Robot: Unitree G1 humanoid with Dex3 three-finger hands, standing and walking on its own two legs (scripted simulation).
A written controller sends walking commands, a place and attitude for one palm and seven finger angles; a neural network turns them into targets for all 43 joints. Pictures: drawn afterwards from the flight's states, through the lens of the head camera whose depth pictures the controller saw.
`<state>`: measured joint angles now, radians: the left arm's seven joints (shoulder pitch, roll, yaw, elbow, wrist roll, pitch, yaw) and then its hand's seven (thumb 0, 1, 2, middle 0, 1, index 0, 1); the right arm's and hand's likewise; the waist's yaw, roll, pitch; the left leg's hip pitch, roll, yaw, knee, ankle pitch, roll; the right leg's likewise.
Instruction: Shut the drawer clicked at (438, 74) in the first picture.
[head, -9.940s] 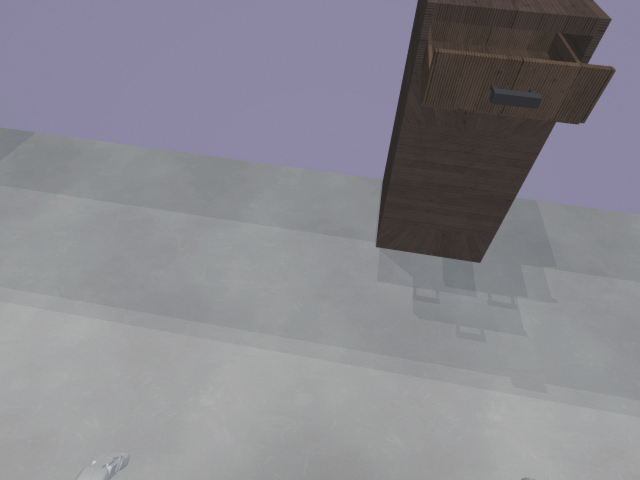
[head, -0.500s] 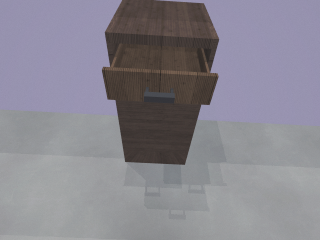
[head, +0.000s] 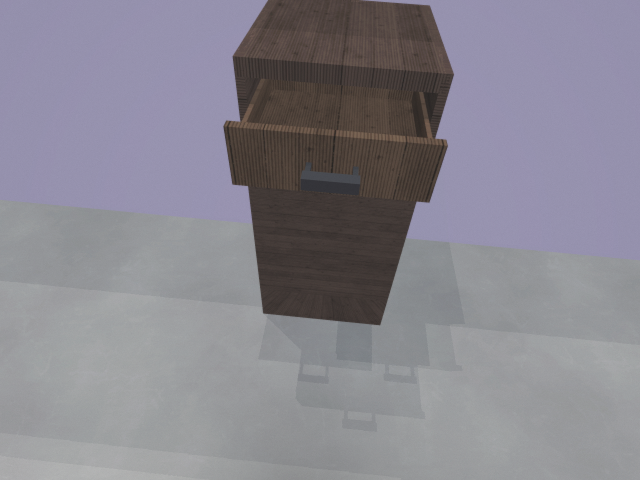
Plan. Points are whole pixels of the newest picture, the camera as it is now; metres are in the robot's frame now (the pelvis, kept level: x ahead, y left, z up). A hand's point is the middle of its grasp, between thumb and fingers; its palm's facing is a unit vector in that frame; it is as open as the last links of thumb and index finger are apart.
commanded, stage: come to a stop and stand still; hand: left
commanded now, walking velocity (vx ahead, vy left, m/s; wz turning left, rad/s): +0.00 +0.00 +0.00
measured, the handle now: (331, 175) +0.60 +0.03 +0.05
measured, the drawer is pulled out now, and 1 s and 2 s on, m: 0.19 0.19 0.19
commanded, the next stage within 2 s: look again from close up in 0.28 s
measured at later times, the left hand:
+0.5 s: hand out of the picture -0.01 +0.15 -0.19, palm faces +0.04 -0.99 -0.11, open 7.4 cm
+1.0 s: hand out of the picture -0.08 +0.16 -0.18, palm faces +0.07 -0.99 -0.11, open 7.4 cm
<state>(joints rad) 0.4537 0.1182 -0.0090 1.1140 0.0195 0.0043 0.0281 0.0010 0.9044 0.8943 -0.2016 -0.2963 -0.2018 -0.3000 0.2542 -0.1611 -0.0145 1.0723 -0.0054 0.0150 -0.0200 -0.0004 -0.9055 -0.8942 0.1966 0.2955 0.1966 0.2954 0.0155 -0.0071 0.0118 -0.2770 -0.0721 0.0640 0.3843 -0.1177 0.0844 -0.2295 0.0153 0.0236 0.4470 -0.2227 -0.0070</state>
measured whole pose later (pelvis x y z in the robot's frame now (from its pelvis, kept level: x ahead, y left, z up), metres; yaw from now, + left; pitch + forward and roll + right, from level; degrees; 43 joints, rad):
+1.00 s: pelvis -0.03 +0.01 +0.00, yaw -1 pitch +0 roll -2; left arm 0.42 0.11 0.02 1.06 0.02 0.00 0.03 0.00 0.91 0.89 -0.20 -0.30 -0.20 -0.30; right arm 0.29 -0.14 -0.02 1.10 -0.02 0.04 -0.02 0.01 -0.92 -0.89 0.20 0.30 0.20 0.30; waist 0.02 -0.02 -0.01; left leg -0.34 -0.06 0.09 0.30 -0.04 0.09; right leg -0.20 0.02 -0.05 0.58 -0.44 -0.06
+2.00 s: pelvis +0.15 -0.12 +0.00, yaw +0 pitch +2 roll -1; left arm 0.11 0.14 0.06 0.97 0.00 -0.06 0.02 -0.04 0.93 0.89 -0.21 -0.30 -0.21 -0.30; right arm 0.30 -0.17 -0.06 1.06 -0.02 0.00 -0.02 0.00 -0.91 -0.89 0.20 0.30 0.20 0.30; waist -0.06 0.00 0.07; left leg -0.50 0.09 0.09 1.15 -0.44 0.00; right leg -0.27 -0.01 -0.17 0.49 -0.24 -0.05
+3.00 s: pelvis +0.19 -0.15 +0.00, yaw +1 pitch +1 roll +0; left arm 0.22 0.22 0.05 1.00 0.02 0.04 0.03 0.00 0.91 0.89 -0.20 -0.30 -0.20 -0.30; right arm 0.18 -0.14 -0.03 1.00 -0.02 0.02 -0.03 0.00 -0.92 -0.89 0.20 0.30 0.20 0.30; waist 0.03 -0.05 0.04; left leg -0.23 -0.01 0.07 0.43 -0.22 0.05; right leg -0.31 -0.05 -0.02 0.78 -0.45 0.02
